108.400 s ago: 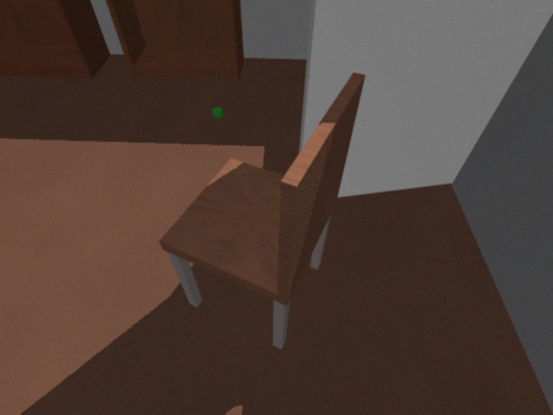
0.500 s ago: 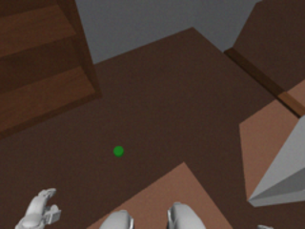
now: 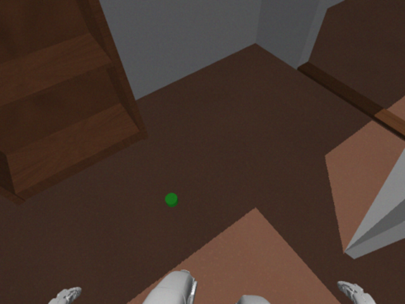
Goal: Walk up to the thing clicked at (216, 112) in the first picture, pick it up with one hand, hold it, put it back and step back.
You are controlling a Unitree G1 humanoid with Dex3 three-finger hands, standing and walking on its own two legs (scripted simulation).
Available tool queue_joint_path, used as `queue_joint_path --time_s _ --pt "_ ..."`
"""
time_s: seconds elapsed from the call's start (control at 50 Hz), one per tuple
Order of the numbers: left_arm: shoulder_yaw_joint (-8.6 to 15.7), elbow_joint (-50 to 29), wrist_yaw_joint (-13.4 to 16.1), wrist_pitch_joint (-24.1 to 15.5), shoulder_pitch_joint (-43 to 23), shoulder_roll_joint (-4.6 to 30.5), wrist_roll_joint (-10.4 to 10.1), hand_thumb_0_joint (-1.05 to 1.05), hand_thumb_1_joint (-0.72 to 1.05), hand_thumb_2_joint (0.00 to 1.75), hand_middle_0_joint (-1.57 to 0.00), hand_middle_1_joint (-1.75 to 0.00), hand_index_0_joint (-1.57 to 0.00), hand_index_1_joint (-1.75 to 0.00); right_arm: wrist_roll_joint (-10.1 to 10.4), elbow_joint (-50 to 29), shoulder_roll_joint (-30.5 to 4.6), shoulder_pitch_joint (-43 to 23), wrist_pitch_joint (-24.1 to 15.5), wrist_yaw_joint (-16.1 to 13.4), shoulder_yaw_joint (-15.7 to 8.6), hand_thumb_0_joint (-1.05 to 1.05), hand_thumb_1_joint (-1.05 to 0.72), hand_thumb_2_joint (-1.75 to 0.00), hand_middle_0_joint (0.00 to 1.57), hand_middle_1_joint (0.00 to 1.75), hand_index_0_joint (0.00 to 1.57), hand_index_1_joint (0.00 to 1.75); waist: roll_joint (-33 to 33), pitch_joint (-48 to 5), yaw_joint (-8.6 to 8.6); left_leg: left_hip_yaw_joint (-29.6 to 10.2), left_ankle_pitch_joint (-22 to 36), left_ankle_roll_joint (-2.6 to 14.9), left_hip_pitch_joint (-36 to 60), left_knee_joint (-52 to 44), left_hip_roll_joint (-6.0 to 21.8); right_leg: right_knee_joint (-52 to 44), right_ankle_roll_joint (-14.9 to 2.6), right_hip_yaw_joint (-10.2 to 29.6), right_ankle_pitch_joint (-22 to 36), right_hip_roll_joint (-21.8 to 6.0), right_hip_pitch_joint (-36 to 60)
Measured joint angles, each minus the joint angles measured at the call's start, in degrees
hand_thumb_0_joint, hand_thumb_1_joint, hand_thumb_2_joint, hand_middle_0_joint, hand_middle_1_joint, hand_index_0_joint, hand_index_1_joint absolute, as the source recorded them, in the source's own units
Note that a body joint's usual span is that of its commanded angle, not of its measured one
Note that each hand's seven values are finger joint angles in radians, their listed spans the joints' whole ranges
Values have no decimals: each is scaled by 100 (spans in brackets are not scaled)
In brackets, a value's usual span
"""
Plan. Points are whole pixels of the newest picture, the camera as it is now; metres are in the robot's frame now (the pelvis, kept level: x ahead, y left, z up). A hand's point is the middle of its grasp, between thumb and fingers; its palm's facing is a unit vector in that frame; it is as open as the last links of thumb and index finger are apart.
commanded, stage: step back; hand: left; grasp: from above
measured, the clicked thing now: (171, 200) +0.62 +0.23 -0.75
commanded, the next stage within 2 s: none
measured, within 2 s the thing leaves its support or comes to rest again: neither
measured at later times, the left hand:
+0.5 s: hand out of the picture -0.07 +0.31 -0.16, palm faces +0.04 -0.93 -0.36, open 7.3 cm
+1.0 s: hand out of the picture -0.20 +0.27 -0.12, palm faces +0.02 -0.89 -0.46, open 7.3 cm
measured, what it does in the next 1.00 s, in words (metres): walks backwards: left foot, then right foot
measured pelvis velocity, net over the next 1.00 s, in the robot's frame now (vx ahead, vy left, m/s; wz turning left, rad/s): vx -0.31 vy -0.01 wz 0.04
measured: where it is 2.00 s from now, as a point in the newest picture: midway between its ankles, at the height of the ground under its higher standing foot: outside the picture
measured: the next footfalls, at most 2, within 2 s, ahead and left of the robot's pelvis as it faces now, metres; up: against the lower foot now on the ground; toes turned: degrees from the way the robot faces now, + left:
left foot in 0.24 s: -0.04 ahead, +0.14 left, +0.00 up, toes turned +1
right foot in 0.68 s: -0.22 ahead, -0.12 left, +0.00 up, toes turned +0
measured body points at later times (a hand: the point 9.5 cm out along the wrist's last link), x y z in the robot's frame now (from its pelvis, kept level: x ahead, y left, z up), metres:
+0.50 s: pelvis -0.14 +0.03 +0.00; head -0.09 +0.06 +0.45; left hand -0.07 +0.36 -0.13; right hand -0.01 -0.27 -0.09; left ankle -0.08 +0.14 -0.73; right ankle -0.20 -0.14 -0.63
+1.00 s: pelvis -0.31 -0.01 +0.00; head -0.25 -0.03 +0.44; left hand -0.20 +0.31 -0.09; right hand -0.24 -0.33 -0.14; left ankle -0.35 +0.12 -0.69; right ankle -0.26 -0.12 -0.73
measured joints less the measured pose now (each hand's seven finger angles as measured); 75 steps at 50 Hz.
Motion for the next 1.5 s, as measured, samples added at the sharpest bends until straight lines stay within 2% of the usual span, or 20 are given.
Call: queue_joint_path --time_s 0.14,0.22,0.26,0.3,0.34,0.4,0.46,0.58,0.68,0.72,0.78,0.88,1.0,1.06,1.1,1.16,1.26,1.4,1.44,1.5 --pt "-7 -433 84 -8 -205 -3 25 0 90 90 -21 -30 -21 -30 -26 8 -244 211 -42 -81 -25 0 -91 -90 20 30 20 30 84 37 -62 -115 -50 -215 488 -448 185 -206 103 -237 427 -123 -337" --pt "-32 -629 86 26 -370 120 -18 0 90 90 -21 -30 -21 -30 -75 27 -203 220 -85 -47 -35 0 -91 -90 20 30 20 30 -13 152 -116 284 353 -116 1089 -2090 503 142 216 -389 446 -231 -629" --pt "-11 -610 73 101 -478 258 -64 0 90 90 -21 -30 -21 -30 -137 65 -44 174 -138 -23 -54 0 -91 -90 20 30 20 30 -337 280 -65 479 973 11 1245 -2480 363 455 248 -248 403 -408 -780" --pt "40 -498 95 183 -471 296 -104 0 90 90 -21 -30 -21 -30 -191 42 87 174 -151 46 4 0 -91 -90 20 30 20 30 -466 273 -7 590 986 95 1196 -2416 382 1052 148 156 -447 -126 -977" --pt "60 -347 109 249 -418 285 -106 0 91 90 -20 -30 -21 -30 -212 13 153 221 -171 84 59 0 -91 -90 20 30 20 30 -342 156 -154 423 1088 139 1081 -2448 535 2092 91 371 -1107 345 -1170" --pt "111 -288 74 250 -240 318 -162 0 91 90 -20 -30 -21 -30 -231 14 246 216 -147 71 109 0 -90 -90 21 30 20 30 -340 -24 -114 434 1440 123 1011 -2858 689 3206 42 638 -977 716 -1307" --pt "162 -253 31 208 -14 369 -144 0 91 90 -20 -30 -21 -30 -204 -63 278 104 -179 48 93 0 -90 -90 21 30 20 30 -372 -68 -53 529 1733 114 907 -3136 771 3502 187 750 -754 738 -1119" --pt "172 -132 27 201 303 428 -100 0 91 90 -20 -30 -21 -30 -150 -367 250 -188 -244 4 65 0 -90 -90 21 30 20 30 -389 97 44 797 2035 95 580 -3092 935 2316 447 599 -946 367 -414" --pt "131 -49 -74 137 360 336 -95 0 91 90 -20 -30 -21 -30 -161 -504 55 -311 -129 35 37 0 -90 -90 21 30 20 30 -203 113 59 918 2191 -47 138 -2730 1078 415 252 74 -661 53 232" --pt "114 26 -106 114 337 141 -22 0 91 90 -20 -30 -21 -30 -119 -419 -108 -301 -35 20 -43 0 -90 -90 21 30 20 30 214 139 -48 611 1927 -24 -27 -2458 1184 363 158 -160 -534 247 259" --pt "57 -47 -150 159 494 63 60 0 91 90 -20 -30 -21 -30 -96 -216 -95 -10 83 -57 -118 0 -90 -90 21 30 20 30 86 -137 87 222 471 -87 -361 -1183 547 471 46 -51 -445 13 40" --pt "74 -128 -75 176 449 -8 105 1 90 90 -21 -30 -21 -30 -55 -64 -194 426 -3 -70 -89 0 -91 -90 20 30 20 30 72 -350 1 -180 435 -143 -304 354 -10 -59 89 -51 106 -183 -151" --pt "107 -629 75 83 -121 143 87 0 90 90 -21 -30 -21 -30 -105 67 -116 709 -60 -105 -12 0 -91 -90 20 30 20 30 55 -95 -154 211 7 -200 738 -1090 366 60 73 -408 372 -217 -588" --pt "72 -820 80 111 -421 245 9 0 90 90 -21 -30 -21 -30 -137 101 -11 692 -123 -79 9 0 -91 -90 20 30 20 30 -86 72 -209 482 662 -85 1294 -2448 499 442 112 -556 361 -307 -892" --pt "84 -793 76 186 -573 341 -39 0 90 90 -21 -30 -21 -30 -176 139 187 572 -142 -57 29 0 -91 -90 20 30 20 30 -501 246 -122 678 879 20 1363 -2564 297 671 100 -304 411 -460 -1011" --pt "41 -606 76 312 -559 235 -97 0 91 90 -20 -30 -21 -30 -208 52 210 569 -160 12 109 0 -90 -90 21 30 20 30 -375 110 -240 536 944 89 1155 -2433 505 1876 99 57 -953 77 -1220" --pt "45 -500 3 313 -345 219 -162 0 91 90 -20 -30 -21 -30 -233 -100 186 390 -170 -48 132 0 -90 -90 21 30 20 30 -309 -160 -159 503 1399 38 859 -2765 811 3348 117 548 -1080 569 -1159" --pt "56 -132 -4 29 -6 294 -100 0 91 90 -20 -30 -21 -30 -208 -399 -18 -171 -185 -1 74 0 -90 -90 21 30 20 30 -272 -92 46 750 1672 -72 255 -2467 1096 423 244 82 -754 42 195" --pt "45 143 3 -42 7 119 -35 0 91 90 -20 -30 -21 -30 -176 -344 -173 -288 -111 16 15 0 -90 -90 21 30 20 30 168 19 -35 510 1610 2 109 -2132 1330 73 213 -165 -497 288 406" --pt "-36 277 -42 -65 325 41 64 0 91 90 -21 -30 -21 -30 -164 -156 -132 -46 9 -16 -32 0 -91 -90 20 30 20 30 166 -290 71 101 394 -7 -41 -1455 882 282 102 -120 -496 189 239"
